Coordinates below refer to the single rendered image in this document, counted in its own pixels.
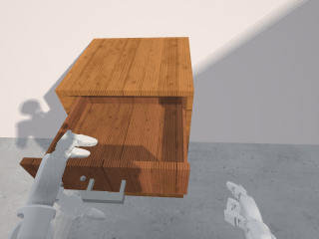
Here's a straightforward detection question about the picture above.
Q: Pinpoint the left robot forearm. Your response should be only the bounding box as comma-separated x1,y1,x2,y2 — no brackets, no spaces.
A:
7,204,57,239

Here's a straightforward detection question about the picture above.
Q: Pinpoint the left robot hand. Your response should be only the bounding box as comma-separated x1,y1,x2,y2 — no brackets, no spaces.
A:
26,129,106,221

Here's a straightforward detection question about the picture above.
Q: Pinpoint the cabinet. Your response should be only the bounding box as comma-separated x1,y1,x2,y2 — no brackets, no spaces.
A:
55,37,194,198

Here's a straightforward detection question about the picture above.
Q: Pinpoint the drawer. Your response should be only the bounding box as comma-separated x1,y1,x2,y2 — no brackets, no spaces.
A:
19,96,190,195

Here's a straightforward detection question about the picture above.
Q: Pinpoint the handle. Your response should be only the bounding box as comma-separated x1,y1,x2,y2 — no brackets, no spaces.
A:
81,178,127,204

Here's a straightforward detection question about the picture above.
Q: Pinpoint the right robot hand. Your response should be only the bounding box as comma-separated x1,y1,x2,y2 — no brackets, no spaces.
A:
224,181,263,231

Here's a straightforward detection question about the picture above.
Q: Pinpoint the right robot forearm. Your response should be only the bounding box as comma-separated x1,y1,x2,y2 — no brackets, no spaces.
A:
245,221,276,239

